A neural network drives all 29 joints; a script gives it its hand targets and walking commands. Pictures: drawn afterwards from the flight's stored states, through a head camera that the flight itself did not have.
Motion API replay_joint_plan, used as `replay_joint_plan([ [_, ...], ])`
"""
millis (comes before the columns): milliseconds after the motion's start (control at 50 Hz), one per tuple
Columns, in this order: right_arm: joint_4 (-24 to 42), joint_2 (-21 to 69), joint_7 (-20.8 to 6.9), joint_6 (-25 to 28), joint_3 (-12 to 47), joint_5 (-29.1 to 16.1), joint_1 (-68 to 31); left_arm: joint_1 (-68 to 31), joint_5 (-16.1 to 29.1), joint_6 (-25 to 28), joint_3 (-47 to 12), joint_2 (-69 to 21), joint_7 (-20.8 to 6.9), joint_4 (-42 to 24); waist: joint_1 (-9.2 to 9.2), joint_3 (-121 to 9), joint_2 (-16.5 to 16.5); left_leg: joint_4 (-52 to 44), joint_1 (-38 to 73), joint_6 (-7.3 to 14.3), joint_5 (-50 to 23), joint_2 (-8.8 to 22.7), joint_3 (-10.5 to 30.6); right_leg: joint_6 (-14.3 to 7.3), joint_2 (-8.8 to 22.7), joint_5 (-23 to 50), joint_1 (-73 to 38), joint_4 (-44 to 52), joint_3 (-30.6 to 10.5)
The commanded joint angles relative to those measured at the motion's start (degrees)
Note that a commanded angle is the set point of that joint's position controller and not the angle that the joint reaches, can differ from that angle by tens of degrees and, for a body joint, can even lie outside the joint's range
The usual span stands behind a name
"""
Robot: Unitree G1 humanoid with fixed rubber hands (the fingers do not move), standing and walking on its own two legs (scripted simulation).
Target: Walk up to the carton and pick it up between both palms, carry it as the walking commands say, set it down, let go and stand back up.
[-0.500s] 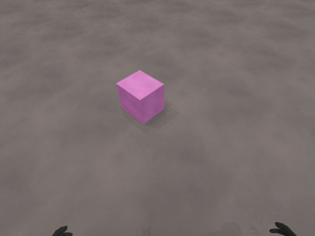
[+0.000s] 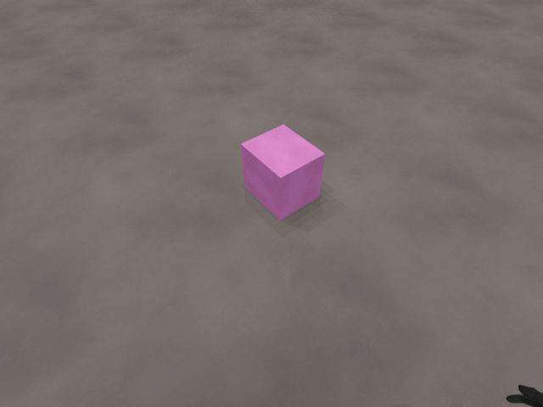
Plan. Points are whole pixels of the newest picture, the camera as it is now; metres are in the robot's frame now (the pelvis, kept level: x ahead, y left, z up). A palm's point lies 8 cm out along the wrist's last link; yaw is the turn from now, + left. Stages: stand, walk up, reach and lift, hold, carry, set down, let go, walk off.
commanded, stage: walk up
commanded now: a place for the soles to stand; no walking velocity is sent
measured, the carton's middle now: (281, 171) +1.27 +0.02 -0.62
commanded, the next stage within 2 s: none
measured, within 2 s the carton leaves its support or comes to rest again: neither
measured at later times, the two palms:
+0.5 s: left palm (106, 303) +0.29 +0.32 -0.05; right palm (500, 328) +0.28 -0.35 -0.08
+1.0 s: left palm (139, 222) +0.49 +0.33 -0.07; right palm (468, 240) +0.44 -0.35 -0.06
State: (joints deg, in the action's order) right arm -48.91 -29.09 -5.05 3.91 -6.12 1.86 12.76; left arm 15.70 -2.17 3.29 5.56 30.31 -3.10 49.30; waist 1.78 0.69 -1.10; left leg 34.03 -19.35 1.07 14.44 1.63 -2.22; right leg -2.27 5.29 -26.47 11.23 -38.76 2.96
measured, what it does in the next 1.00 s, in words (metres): walks ahead: right foot, then left foot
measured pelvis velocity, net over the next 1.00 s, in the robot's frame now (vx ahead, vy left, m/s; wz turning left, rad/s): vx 0.39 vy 0.00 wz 0.02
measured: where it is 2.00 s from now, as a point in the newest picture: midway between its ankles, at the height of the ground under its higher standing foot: (285, 287)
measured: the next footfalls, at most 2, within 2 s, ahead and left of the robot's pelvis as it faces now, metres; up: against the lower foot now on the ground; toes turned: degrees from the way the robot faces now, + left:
right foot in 0.34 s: +0.29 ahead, -0.13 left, +0.00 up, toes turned -3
left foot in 0.68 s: +0.40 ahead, +0.14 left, +0.00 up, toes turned +8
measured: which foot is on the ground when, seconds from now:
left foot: down 0.00-0.36, up 0.38-0.66, down 0.68-1.00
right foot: up 0.00-0.32, down 0.34-0.70, up 0.72-1.00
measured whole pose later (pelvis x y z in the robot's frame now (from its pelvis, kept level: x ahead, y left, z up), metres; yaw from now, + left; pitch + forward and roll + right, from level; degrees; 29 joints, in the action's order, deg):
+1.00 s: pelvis +0.39 +0.00 +0.00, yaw +1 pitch -1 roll +0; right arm -41.0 -29.3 -2.7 5.9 -4.4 0.8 21.6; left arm 15.9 -0.8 4.4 4.2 26.8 -4.8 43.0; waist -2.8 2.1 -0.9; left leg 33.6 -12.8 0.5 20.1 3.6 -5.4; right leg -0.8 4.1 -14.8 26.8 -38.2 2.9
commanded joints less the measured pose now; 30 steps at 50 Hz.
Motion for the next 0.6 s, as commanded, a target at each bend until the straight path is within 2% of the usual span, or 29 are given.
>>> replay_joint_plan([
  [0,2.83,-16.84,1.74,1.56,-4.09,-0.36,10.73,-8.58,0.45,0.42,0.03,6.56,0.41,-8.28,-8.15,0.69,8.87,-25.07,21.47,14.67,39.89,21.98,43.90,0.05,-2.96,-3.56,36.82,-27.52,-7.84],
  [20,4.21,-15.50,2.10,1.76,-3.13,-1.49,6.98,-6.66,0.97,0.71,0.55,9.12,0.08,-7.42,-5.34,2.98,3.01,-24.14,16.25,14.82,35.44,20.97,39.41,0.43,-0.97,2.01,35.37,-28.46,-9.31],
  [40,5.15,-13.44,2.23,1.75,-2.49,-1.86,4.01,-3.56,1.02,0.89,0.94,9.54,-0.34,-5.99,-3.27,3.70,2.30,-22.71,13.86,13.28,28.14,18.06,31.98,1.03,1.16,4.99,32.70,-25.46,-8.99],
  [60,6.20,-12.20,2.38,1.92,-1.82,-1.82,2.85,-1.54,0.86,1.33,1.07,9.53,-0.39,-5.69,-2.49,3.75,4.61,-22.19,11.77,12.05,22.39,15.63,26.56,1.76,2.27,6.03,29.87,-21.23,-7.41],
  [80,6.43,-11.40,2.33,2.09,-1.41,-1.58,2.94,-0.07,0.93,1.47,0.95,8.97,-0.75,-5.00,-2.75,3.39,7.05,-21.89,9.49,11.00,16.07,13.46,21.31,2.24,2.09,6.87,25.30,-16.62,-5.42],
  [100,6.53,-11.63,2.14,2.19,-1.14,-1.24,4.39,-0.59,0.93,1.30,1.01,7.84,-1.14,-5.33,-3.30,3.55,8.80,-21.92,7.32,11.12,13.43,12.55,18.54,2.67,1.76,7.11,22.35,-13.09,-4.10],
  [140,7.06,-12.33,1.94,2.43,-1.22,-1.04,6.10,-3.23,0.95,1.00,1.09,6.82,-1.77,-6.96,-4.14,4.88,9.72,-22.40,5.79,11.80,12.81,12.51,16.50,2.88,1.49,9.29,20.61,-7.69,-3.02],
  [200,8.31,-12.60,1.93,2.57,-1.48,-1.16,6.77,-6.28,0.93,1.27,1.29,6.09,-2.40,-8.74,-4.59,5.07,8.62,-20.92,5.99,11.32,11.03,11.45,13.42,2.21,0.23,13.52,18.50,-0.24,-1.58],
  [240,9.03,-12.52,1.93,2.41,-1.39,-1.32,6.81,-6.67,1.02,1.60,1.51,5.51,-2.54,-9.20,-4.20,4.00,8.06,-18.97,4.95,10.69,7.32,11.18,12.07,1.41,-1.25,15.65,14.25,2.97,-0.17],
  [280,9.52,-12.20,2.00,2.07,-1.12,-1.45,6.29,-4.93,1.02,1.94,1.85,4.96,-2.33,-9.04,-2.75,2.82,7.20,-14.27,3.34,9.79,1.88,10.85,10.36,0.50,-3.25,16.50,7.87,6.65,1.54],
  [300,9.59,-10.76,2.15,1.90,-0.58,-1.28,6.81,-2.61,0.82,2.19,2.23,5.31,-1.92,-8.51,-1.50,1.87,5.22,-9.32,1.32,8.74,-1.45,9.61,8.76,-0.02,-4.52,15.55,2.10,8.13,1.85],
  [320,9.87,-8.99,2.40,1.87,0.14,-1.12,7.51,2.50,0.67,2.46,2.96,6.46,-1.12,-7.60,1.06,-0.72,1.85,0.17,-2.42,7.14,-8.13,7.42,6.35,-1.52,-5.35,12.38,-7.13,9.36,0.88],
  [340,11.11,-6.10,2.59,2.04,1.01,-1.40,7.63,8.89,0.50,2.93,4.26,10.28,-0.23,-7.33,4.46,-4.97,-9.30,19.78,-12.35,3.88,-6.07,1.67,0.98,-5.89,6.57,2.33,-16.77,15.30,-16.20],
  [360,11.58,-6.16,2.98,2.07,1.32,-1.30,8.94,10.64,0.92,3.17,4.75,14.86,0.33,-8.54,3.87,-7.83,-13.86,32.38,-23.16,2.13,16.69,-3.25,1.55,-12.32,21.03,-6.88,-20.74,22.35,-40.05],
  [380,10.43,-9.82,3.45,1.69,0.65,-1.53,6.80,8.08,1.85,3.04,4.52,14.27,0.48,-9.36,3.21,-4.38,-4.74,37.05,-23.86,2.39,14.01,-0.27,8.00,-14.13,20.44,-9.39,-14.76,23.36,-38.89],
  [400,9.84,-10.27,3.23,1.70,0.41,-1.93,6.59,5.79,2.05,2.81,4.06,12.34,0.70,-10.06,1.91,-1.34,-2.42,36.05,-23.32,2.23,9.87,2.20,8.28,-14.08,18.09,-7.41,-9.42,23.50,-32.19],
  [420,9.57,-9.80,2.83,1.70,0.35,-1.82,7.28,3.74,2.02,2.79,3.64,10.76,0.79,-10.62,0.41,0.71,-3.05,31.84,-22.59,1.51,8.34,4.41,7.83,-12.49,15.80,-5.28,-5.63,24.12,-25.52],
  [460,7.42,-9.09,1.71,1.72,0.14,-1.26,9.47,1.08,1.32,2.84,3.06,9.36,0.62,-11.39,-1.17,1.92,-7.16,22.06,-15.63,-0.28,6.78,4.48,4.71,-10.72,11.17,4.10,1.02,24.18,-14.58],
  [480,7.27,-8.05,1.23,1.56,0.08,-0.79,9.41,1.60,1.16,2.89,2.99,9.39,0.32,-11.36,-1.23,1.69,-8.37,18.57,-12.42,-0.87,6.88,3.93,3.27,-10.95,10.45,5.96,3.50,23.71,-12.32],
  [520,8.28,-6.87,0.55,1.32,0.08,-0.49,6.53,2.21,1.14,3.06,3.02,10.15,-0.17,-11.72,-0.43,1.50,-8.75,13.06,-9.60,-1.16,5.26,3.59,1.27,-11.43,10.24,2.87,5.72,23.71,-10.60],
  [580,9.11,-6.50,0.09,1.34,-0.30,-0.73,3.91,1.09,1.40,2.91,2.75,11.00,-0.68,-12.50,-0.16,1.77,-8.44,5.49,-4.03,-0.87,0.31,2.01,-1.67,-10.22,9.63,-2.07,9.29,23.35,-9.34],
])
